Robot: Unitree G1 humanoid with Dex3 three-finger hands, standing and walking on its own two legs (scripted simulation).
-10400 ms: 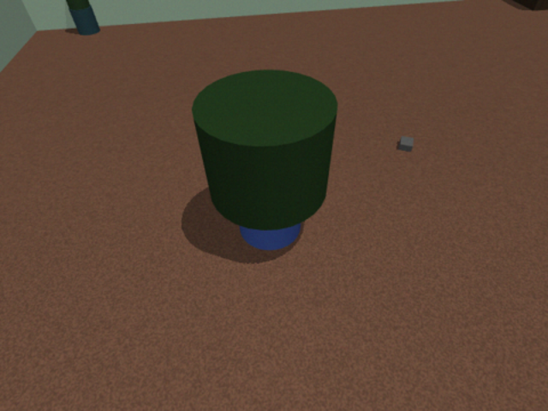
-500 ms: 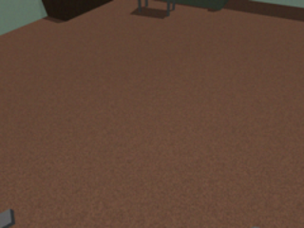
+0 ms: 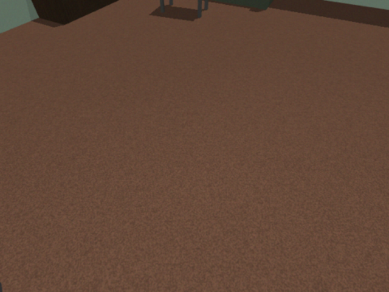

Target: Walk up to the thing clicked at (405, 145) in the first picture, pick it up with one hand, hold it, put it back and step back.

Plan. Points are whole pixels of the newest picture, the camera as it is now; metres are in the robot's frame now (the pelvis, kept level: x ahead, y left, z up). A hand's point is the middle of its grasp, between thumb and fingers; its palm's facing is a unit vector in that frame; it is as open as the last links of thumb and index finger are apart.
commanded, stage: walk up
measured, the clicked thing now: out of the picture +0.26 +0.92 -0.76
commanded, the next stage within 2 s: stand in 0.18 s
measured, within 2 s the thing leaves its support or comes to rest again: neither
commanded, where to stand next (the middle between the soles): +0.04 -0.01 m, yaw -1 degrees
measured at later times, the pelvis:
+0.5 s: pelvis +0.01 +0.01 +0.00, yaw +0 degrees
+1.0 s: pelvis +0.01 +0.00 +0.00, yaw +0 degrees
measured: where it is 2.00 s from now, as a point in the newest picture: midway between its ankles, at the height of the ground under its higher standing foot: outside the picture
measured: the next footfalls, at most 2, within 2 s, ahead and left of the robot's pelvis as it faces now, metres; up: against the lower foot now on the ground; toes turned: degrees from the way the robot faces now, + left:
none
